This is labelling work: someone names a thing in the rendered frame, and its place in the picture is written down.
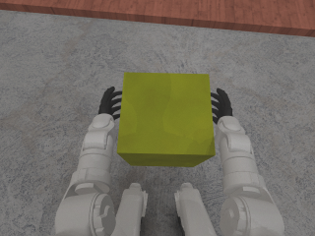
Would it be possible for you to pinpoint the robot right upper arm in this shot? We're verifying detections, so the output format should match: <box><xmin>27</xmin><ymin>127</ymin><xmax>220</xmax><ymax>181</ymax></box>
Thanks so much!
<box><xmin>220</xmin><ymin>195</ymin><xmax>284</xmax><ymax>236</ymax></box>

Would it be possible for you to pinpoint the robot left hand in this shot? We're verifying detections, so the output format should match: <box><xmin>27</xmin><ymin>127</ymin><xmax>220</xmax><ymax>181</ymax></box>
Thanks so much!
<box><xmin>98</xmin><ymin>87</ymin><xmax>123</xmax><ymax>120</ymax></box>

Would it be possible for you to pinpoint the robot left upper arm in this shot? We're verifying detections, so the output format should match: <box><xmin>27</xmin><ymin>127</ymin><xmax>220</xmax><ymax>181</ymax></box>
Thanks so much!
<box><xmin>46</xmin><ymin>192</ymin><xmax>116</xmax><ymax>236</ymax></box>

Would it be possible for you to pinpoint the robot left forearm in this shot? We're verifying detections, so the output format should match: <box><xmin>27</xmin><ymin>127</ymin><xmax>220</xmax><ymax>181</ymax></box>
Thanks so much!
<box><xmin>54</xmin><ymin>113</ymin><xmax>117</xmax><ymax>233</ymax></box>

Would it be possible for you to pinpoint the robot right forearm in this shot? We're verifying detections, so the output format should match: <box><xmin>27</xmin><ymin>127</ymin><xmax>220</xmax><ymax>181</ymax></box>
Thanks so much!
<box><xmin>215</xmin><ymin>115</ymin><xmax>284</xmax><ymax>234</ymax></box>

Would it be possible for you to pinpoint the robot right hand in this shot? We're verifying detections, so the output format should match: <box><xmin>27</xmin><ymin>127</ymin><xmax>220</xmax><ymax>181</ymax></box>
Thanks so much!
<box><xmin>211</xmin><ymin>88</ymin><xmax>233</xmax><ymax>124</ymax></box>

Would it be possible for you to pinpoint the left robot shin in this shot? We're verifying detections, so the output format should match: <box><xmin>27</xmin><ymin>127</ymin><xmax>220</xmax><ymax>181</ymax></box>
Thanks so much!
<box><xmin>121</xmin><ymin>183</ymin><xmax>142</xmax><ymax>199</ymax></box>

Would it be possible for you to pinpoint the carton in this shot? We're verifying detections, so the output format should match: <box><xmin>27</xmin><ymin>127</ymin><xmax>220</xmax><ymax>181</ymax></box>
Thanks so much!
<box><xmin>117</xmin><ymin>72</ymin><xmax>216</xmax><ymax>167</ymax></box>

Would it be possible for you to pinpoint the right robot thigh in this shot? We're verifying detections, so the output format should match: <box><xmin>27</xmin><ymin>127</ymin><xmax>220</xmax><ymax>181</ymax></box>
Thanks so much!
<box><xmin>174</xmin><ymin>187</ymin><xmax>217</xmax><ymax>236</ymax></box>

